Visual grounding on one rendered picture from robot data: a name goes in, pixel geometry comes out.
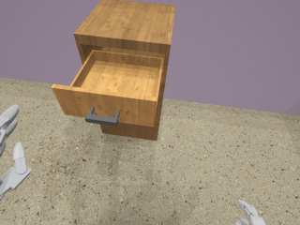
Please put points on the robot left hand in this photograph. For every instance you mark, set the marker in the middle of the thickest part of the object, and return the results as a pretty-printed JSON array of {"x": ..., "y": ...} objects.
[{"x": 15, "y": 175}]

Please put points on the cabinet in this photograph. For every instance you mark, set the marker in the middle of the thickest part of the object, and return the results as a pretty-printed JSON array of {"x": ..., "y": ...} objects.
[{"x": 130, "y": 27}]

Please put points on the handle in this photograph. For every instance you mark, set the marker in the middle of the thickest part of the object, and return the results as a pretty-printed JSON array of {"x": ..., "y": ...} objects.
[{"x": 101, "y": 119}]

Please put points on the robot right hand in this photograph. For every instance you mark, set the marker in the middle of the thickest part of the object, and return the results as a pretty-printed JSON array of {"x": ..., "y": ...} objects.
[{"x": 251, "y": 213}]

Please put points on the drawer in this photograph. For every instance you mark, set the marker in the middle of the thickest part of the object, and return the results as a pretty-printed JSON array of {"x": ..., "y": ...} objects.
[{"x": 111, "y": 81}]

